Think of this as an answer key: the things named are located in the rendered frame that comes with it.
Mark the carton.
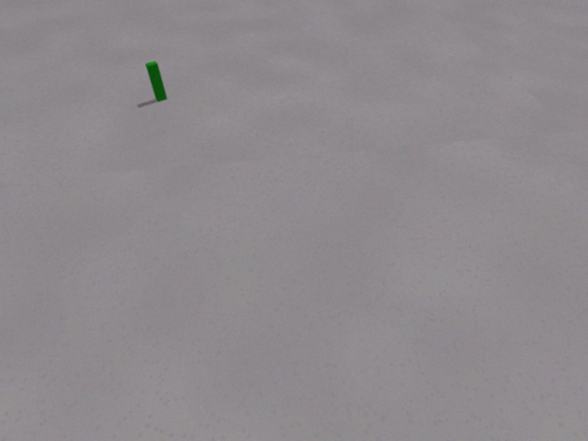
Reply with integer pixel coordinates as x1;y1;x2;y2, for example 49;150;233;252
145;62;167;102

